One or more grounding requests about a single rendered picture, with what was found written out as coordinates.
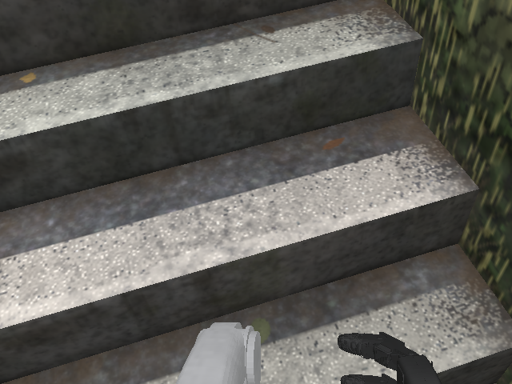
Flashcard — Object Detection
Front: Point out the right robot hand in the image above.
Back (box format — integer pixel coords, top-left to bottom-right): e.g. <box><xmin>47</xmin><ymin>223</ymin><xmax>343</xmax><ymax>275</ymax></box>
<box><xmin>338</xmin><ymin>332</ymin><xmax>442</xmax><ymax>384</ymax></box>

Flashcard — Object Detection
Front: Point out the robot left thigh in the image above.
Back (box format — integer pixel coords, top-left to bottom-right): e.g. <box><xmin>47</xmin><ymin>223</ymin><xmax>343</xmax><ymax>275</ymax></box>
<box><xmin>176</xmin><ymin>322</ymin><xmax>261</xmax><ymax>384</ymax></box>

